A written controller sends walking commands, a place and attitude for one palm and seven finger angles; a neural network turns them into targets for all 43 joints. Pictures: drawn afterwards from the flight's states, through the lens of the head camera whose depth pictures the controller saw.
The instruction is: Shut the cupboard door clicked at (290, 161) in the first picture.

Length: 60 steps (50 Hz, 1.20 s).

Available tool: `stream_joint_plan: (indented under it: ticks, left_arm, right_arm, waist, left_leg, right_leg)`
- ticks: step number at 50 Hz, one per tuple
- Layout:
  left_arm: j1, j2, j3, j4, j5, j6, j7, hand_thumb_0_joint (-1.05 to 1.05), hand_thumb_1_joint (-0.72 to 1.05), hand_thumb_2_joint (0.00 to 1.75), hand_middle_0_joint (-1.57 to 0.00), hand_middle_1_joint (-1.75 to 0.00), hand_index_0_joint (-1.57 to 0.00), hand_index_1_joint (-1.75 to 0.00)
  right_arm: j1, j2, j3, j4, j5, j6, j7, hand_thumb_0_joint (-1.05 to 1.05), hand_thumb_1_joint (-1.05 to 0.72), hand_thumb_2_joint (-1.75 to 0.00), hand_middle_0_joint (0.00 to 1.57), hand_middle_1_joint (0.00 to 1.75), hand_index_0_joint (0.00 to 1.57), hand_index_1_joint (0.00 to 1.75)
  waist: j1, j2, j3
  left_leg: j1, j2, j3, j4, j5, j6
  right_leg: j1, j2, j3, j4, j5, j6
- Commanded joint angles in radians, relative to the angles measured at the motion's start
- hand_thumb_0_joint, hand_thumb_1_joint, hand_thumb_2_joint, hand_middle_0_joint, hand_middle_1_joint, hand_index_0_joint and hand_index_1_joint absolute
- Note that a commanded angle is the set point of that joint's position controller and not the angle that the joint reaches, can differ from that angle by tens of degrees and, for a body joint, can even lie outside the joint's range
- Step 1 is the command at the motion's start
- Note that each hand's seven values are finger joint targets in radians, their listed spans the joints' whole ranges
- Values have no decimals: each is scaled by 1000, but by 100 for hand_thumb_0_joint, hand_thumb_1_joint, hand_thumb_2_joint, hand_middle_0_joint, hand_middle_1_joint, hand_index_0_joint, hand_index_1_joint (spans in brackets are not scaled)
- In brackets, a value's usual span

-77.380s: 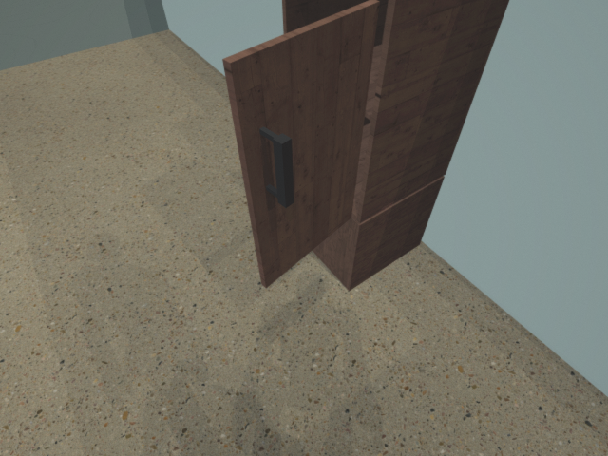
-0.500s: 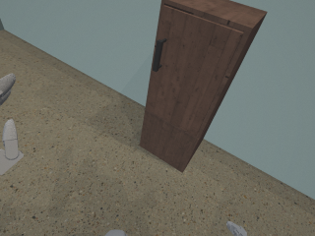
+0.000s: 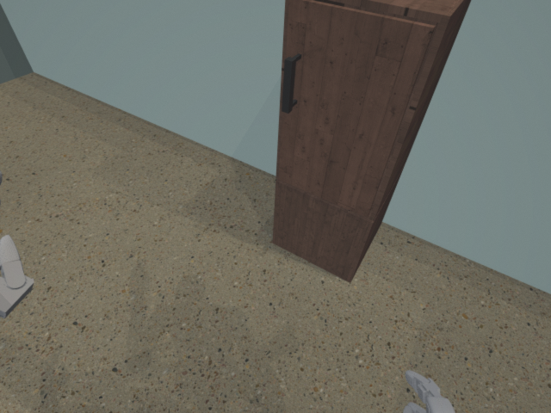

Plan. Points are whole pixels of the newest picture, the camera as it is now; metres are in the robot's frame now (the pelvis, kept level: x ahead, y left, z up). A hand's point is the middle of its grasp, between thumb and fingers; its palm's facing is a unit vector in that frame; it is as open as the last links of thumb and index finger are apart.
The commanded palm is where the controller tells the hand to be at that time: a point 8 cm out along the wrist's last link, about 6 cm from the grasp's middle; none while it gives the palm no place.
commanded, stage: let the arm hang, fingers relaxed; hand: left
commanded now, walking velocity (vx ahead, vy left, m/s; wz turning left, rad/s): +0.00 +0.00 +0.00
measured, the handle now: (292, 83) +0.93 +0.02 +0.06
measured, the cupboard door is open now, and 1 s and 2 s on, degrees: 0 0 0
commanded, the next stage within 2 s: look to check the result in 1.20 s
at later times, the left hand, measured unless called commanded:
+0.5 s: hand out of the picture +0.06 +0.18 -0.16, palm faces +0.07 -0.98 -0.19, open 6.9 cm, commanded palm none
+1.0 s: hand out of the picture +0.00 +0.15 -0.16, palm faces +0.07 -0.99 -0.15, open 7.4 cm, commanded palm none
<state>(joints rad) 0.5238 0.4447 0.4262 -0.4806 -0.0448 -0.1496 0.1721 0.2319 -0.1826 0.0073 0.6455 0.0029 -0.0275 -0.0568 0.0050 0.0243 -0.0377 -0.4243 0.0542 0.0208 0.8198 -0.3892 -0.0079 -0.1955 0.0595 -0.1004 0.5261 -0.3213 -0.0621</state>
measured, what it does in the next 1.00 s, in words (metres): stands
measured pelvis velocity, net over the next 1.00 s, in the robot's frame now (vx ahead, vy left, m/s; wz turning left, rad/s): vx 0.03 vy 0.00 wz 0.04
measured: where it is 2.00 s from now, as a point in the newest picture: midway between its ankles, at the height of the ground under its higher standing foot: outside the picture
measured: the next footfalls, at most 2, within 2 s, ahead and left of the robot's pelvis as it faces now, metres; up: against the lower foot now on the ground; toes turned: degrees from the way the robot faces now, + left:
none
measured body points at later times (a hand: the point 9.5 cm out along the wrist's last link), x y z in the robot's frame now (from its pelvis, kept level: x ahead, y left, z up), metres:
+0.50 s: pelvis +0.02 +0.00 +0.01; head +0.03 +0.01 +0.46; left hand +0.06 +0.23 -0.15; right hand +0.05 -0.23 -0.15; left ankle +0.06 +0.11 -0.73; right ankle +0.03 -0.12 -0.73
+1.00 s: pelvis +0.03 +0.00 +0.02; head +0.03 +0.00 +0.47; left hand -0.01 +0.20 -0.15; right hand +0.02 -0.20 -0.15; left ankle +0.06 +0.11 -0.73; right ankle +0.03 -0.12 -0.73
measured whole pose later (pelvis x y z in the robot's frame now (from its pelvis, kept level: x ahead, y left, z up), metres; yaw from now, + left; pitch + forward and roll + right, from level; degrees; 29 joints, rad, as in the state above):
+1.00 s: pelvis +0.03 +0.00 +0.02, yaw +2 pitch -2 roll +0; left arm 0.33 0.10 -0.01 1.17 0.01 0.00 0.03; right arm 0.32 -0.12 0.00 1.13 -0.01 0.01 -0.04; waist -0.01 0.01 0.01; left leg -0.20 0.00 0.04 0.40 -0.17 0.01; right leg -0.15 0.00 0.02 0.41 -0.23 0.00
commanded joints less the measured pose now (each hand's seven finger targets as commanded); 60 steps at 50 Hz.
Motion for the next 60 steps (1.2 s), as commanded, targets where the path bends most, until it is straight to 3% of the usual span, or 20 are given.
stream_joint_plan:
  ticks: [1,3,4,5,6,7,8,10,13,14,15,16,17,19,20,23,26,33,48,60]
  left_arm:
    - [-112,161,105,-210,2,-75,29,0,90,90,-20,-30,-20,-30]
    - [-110,164,102,-239,3,-93,29,0,90,90,-20,-30,-20,-30]
    - [-94,166,107,-262,0,-100,25,0,90,90,-20,-30,-20,-30]
    - [-62,-129,-329,548,99,64,-135,0,90,90,-20,-30,-20,-30]
    - [-77,-168,-312,531,73,151,-151,0,90,90,-20,-30,-20,-30]
    - [-108,-198,-327,560,70,174,-150,0,90,90,-20,-30,-20,-30]
    - [-138,-184,-339,604,69,176,-152,0,90,90,-20,-30,-20,-30]
    - [-205,-163,-357,734,68,173,-164,0,90,90,-20,-30,-20,-30]
    - [-186,-129,-368,968,62,173,-170,0,90,90,-20,-30,-20,-30]
    - [-176,-92,-365,1034,65,169,-165,0,90,90,-20,-30,-20,-30]
    - [-194,-54,-367,1093,70,161,-163,0,90,90,-20,-30,-20,-30]
    - [-235,-15,-371,1130,69,159,-164,0,90,90,-20,-30,-20,-30]
    - [-281,-28,-379,1176,65,154,-164,0,90,90,-20,-30,-20,-30]
    - [-327,-85,-392,1269,58,145,-157,0,90,90,-20,-30,-20,-30]
    - [-306,-144,-376,1287,65,140,-153,0,90,90,-20,-30,-20,-30]
    - [-263,-161,-390,1377,54,144,-149,0,90,90,-20,-30,-20,-30]
    - [-214,-165,-397,1462,51,142,-146,0,90,90,-20,-30,-20,-30]
    - [-175,-185,-409,1576,50,141,-141,0,90,90,-20,-30,-20,-30]
    - [-111,-234,-412,1634,54,139,-132,0,90,90,-20,-30,-20,-30]
    - [-102,-246,-409,1632,55,134,-131,0,90,90,-20,-30,-20,-30]
  right_arm:
    - [-119,-129,-41,-149,5,-57,-17,0,-90,-90,20,30,20,30]
    - [-105,-124,-39,-142,-1,-65,-28,0,-90,-90,20,30,20,30]
    - [-111,-144,-53,-153,0,-73,-34,0,-90,-90,20,30,20,30]
    - [-25,-291,-74,30,-25,-123,77,0,-90,-90,20,30,20,30]
    - [44,-260,-76,6,-16,-60,67,0,-90,-90,20,30,20,30]
    - [56,-255,-60,0,-32,-45,49,0,-90,-90,20,30,20,30]
    - [37,-248,-52,-19,-42,-41,39,0,-90,-90,20,30,20,30]
    - [-19,-240,-44,-24,-53,-22,35,0,-90,-90,20,30,20,30]
    - [-71,-225,-35,25,-36,8,38,0,-90,-90,20,30,20,30]
    - [-64,-189,-31,48,-25,17,44,0,-90,-90,20,30,20,30]
    - [-45,-155,-28,68,-20,26,50,0,-90,-90,20,30,20,30]
    - [-12,-146,-26,92,-24,37,58,0,-90,-90,20,30,20,30]
    - [13,-123,-28,132,-31,46,54,0,-90,-90,20,30,20,30]
    - [50,-98,-26,207,-30,48,45,0,-90,-90,20,30,20,30]
    - [69,-78,-33,230,-36,42,42,0,-90,-90,20,30,20,30]
    - [72,-84,-30,292,-27,31,35,0,-90,-90,20,30,20,30]
    - [82,-91,-31,341,-18,24,28,0,-90,-90,20,30,20,30]
    - [140,-61,-23,434,-14,26,21,0,-90,-90,20,30,20,30]
    - [162,-18,-20,476,-13,28,16,0,-90,-90,20,30,20,30]
    - [167,-11,-22,474,-13,24,14,0,-90,-90,20,30,20,30]
  waist:
    - [-22,-79,44]
    - [-32,-7,22]
    - [-25,71,13]
    - [-97,207,48]
    - [-77,214,0]
    - [-66,142,-30]
    - [-53,41,-45]
    - [-23,-73,-30]
    - [27,12,-43]
    - [30,-21,-44]
    - [8,-67,-5]
    - [-24,-25,24]
    - [-53,-25,27]
    - [-63,-100,56]
    - [-61,-42,29]
    - [-34,93,37]
    - [-10,21,40]
    - [-18,-40,84]
    - [-19,-17,162]
    - [-17,-18,157]
  left_leg:
    - [-47,30,-11,-84,11,8]
    - [162,-16,35,-287,197,15]
    - [228,32,-52,-362,259,40]
    - [196,161,-226,-262,631,94]
    - [190,236,-354,-355,888,158]
    - [169,291,-439,-387,913,197]
    - [161,301,-450,-391,830,223]
    - [145,252,-347,-379,688,223]
    - [10,128,-190,-382,344,125]
    - [-40,55,-134,-355,157,74]
    - [-41,-29,-80,-305,-22,28]
    - [53,-56,-45,-269,-37,11]
    - [152,-65,-20,-218,-2,4]
    - [223,-51,-28,-209,121,6]
    - [244,-34,-44,-256,163,9]
    - [209,30,-121,-415,198,26]
    - [180,43,-125,-463,237,33]
    - [233,37,-91,-499,220,32]
    - [228,25,-76,-508,169,33]
    - [234,24,-76,-498,199,35]
  right_leg:
    - [17,-331,288,-161,219,-145]
    - [-57,-236,162,-82,170,-58]
    - [-92,-179,128,-12,141,-6]
    - [-284,-156,12,306,203,65]
    - [-286,-83,68,416,-165,77]
    - [-318,-54,121,542,-323,96]
    - [-309,-72,173,587,-308,97]
    - [-260,-93,162,459,-252,98]
    - [33,-68,105,73,16,86]
    - [99,-97,181,-37,43,70]
    - [10,-201,323,-156,-103,17]
    - [-125,-271,381,-238,-207,-27]
    - [-235,-276,398,-286,-311,-47]
    - [-269,-227,344,-278,-186,-49]
    - [-233,-209,302,-240,-94,-40]
    - [-113,-135,212,-177,33,13]
    - [-1,-128,192,-175,140,21]
    - [-16,-135,190,-215,106,27]
    - [-71,-134,196,-224,61,29]
    - [-59,-136,196,-220,93,28]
